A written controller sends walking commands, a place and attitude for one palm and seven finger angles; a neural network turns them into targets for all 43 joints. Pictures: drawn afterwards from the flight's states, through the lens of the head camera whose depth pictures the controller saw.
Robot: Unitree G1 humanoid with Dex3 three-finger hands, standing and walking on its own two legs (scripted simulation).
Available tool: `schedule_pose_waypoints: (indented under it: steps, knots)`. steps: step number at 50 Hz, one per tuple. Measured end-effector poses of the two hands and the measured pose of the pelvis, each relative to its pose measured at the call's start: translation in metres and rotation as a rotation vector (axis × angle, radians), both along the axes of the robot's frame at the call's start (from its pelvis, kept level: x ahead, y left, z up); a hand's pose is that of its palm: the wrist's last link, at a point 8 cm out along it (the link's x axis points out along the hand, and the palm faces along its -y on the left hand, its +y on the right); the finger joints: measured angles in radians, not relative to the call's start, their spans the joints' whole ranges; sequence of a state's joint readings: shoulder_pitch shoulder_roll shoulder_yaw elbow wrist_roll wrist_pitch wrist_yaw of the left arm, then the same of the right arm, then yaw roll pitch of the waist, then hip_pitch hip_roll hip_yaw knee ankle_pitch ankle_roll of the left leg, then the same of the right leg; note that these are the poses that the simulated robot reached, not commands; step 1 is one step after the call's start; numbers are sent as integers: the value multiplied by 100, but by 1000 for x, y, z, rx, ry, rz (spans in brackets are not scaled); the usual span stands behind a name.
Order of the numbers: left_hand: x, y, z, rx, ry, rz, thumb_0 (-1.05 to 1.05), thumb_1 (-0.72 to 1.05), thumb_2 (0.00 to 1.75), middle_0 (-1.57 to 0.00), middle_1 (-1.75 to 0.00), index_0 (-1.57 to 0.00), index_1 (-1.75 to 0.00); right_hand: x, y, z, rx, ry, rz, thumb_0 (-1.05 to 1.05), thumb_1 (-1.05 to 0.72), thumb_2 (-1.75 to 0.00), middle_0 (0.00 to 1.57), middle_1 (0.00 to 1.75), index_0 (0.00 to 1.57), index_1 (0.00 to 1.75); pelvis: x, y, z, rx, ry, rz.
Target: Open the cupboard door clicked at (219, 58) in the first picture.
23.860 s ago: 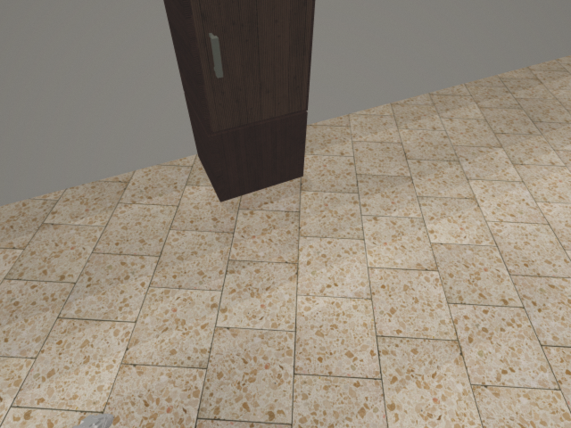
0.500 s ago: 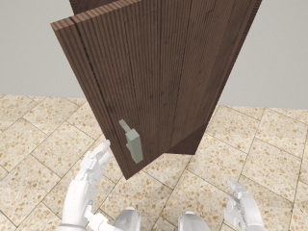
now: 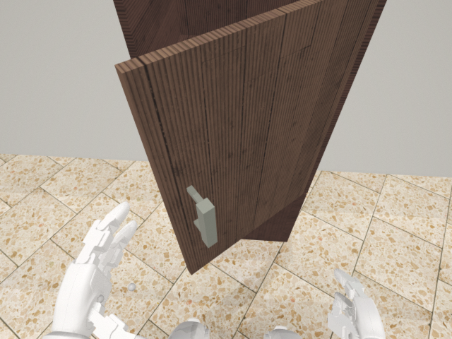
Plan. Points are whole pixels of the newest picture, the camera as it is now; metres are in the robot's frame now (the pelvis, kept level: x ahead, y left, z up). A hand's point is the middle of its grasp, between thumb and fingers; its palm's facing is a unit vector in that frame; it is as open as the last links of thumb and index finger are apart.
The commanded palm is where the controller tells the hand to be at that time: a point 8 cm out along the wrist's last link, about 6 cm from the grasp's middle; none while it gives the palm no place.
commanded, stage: draw the hand back to the body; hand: left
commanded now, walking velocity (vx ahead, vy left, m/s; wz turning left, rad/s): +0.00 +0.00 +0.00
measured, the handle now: (201, 217) +0.32 +0.07 +0.05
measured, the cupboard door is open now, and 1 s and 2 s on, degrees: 41 41 41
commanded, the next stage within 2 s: step back with the hand held close in 1.30 s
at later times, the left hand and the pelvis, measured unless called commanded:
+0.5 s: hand (48, 266) +0.19 +0.23 +0.15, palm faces +0.24 -0.90 -0.37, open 14.1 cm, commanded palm +0.15 +0.27 +0.19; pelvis +0.02 +0.02 +0.05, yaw +0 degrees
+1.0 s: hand out of the picture +0.22 +0.28 +0.25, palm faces +0.47 -0.79 -0.40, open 8.3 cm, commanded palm +0.17 +0.31 +0.26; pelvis +0.03 +0.02 +0.09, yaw -1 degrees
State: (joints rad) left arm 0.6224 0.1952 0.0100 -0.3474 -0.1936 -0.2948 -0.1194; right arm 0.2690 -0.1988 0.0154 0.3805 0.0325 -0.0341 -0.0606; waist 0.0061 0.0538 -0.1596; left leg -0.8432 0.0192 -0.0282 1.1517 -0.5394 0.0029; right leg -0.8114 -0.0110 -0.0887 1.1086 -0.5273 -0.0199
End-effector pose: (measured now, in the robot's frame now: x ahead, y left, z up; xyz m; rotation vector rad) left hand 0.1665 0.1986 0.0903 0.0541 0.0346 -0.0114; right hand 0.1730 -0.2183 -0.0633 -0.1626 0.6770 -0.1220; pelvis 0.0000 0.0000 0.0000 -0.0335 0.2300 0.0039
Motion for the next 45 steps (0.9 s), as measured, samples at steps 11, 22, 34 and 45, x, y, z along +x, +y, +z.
schedule_pose_waypoints:
  steps: [11, 22, 34, 45]
  knots:
    - [-7, 23, 32, 14, -21, -3, -1, -48, 31, -15, -30, -15, -30, 6, 3, 32, -26, -66, 8, 1, -91, -90, 20, 30, 21, 30, 8, 9, 19, -9, -60, 5]
    - [-13, 61, 70, 292, 89, 234, -1, -22, 42, -16, -30, -16, -30, 13, 19, 55, -36, -73, 6, 1, -91, -90, 20, 30, 21, 30, 17, 18, 48, 0, -144, -5]
    - [0, 91, 121, 356, -40, 351, 0, 18, 60, -18, -30, -18, -30, 18, 30, 70, -30, -69, 52, 1, -91, -90, 20, 30, 21, 30, 24, 23, 71, 10, -239, -12]
    - [7, 112, 164, 409, -171, 423, 1, 56, 76, -19, -30, -19, -30, 28, 21, 80, -49, -64, 62, 1, -91, -90, 20, 30, 21, 30, 27, 21, 83, 15, -280, -22]
